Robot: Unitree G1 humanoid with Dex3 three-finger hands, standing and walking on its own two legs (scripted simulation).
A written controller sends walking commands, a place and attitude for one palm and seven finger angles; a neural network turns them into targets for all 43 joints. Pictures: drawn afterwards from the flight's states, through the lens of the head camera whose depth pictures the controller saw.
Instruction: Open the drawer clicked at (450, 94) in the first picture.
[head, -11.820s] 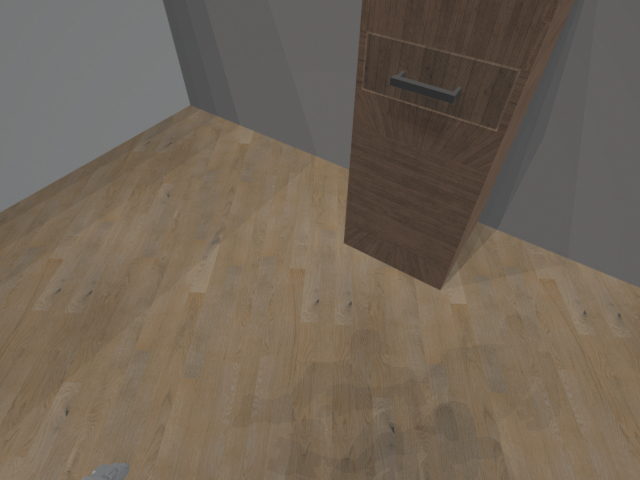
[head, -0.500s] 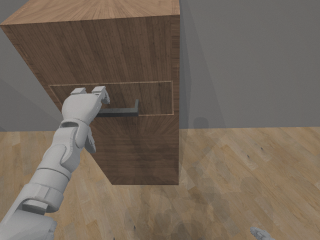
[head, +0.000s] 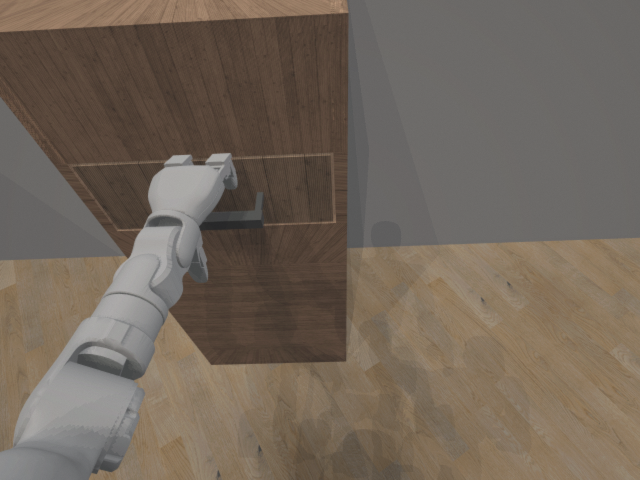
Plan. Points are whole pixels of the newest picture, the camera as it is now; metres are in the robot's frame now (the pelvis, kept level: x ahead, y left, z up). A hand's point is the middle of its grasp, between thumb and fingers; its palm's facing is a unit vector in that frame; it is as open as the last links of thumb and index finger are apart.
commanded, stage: move the hooked fingers above the handle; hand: left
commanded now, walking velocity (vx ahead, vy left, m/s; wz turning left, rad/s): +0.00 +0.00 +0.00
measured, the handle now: (210, 211) +0.50 +0.19 +0.02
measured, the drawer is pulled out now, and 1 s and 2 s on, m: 0.00 0.00 0.00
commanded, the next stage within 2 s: lower the fingers behind the handle in 1.48 s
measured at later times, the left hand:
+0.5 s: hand (188, 219) +0.44 +0.19 +0.07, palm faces -0.06 -0.03 -1.00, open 13.8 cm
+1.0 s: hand (187, 219) +0.45 +0.20 +0.07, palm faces -0.06 -0.04 -1.00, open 13.8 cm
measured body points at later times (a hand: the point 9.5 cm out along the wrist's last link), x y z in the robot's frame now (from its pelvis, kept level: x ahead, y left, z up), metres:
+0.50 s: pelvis -0.01 +0.00 +0.00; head +0.04 -0.02 +0.45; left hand +0.44 +0.19 +0.12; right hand +0.04 -0.28 -0.14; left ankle +0.00 +0.11 -0.73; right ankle -0.04 -0.08 -0.73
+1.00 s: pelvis +0.00 +0.01 +0.00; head +0.04 -0.01 +0.45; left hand +0.44 +0.20 +0.12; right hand +0.05 -0.26 -0.14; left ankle +0.00 +0.11 -0.73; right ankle -0.04 -0.08 -0.73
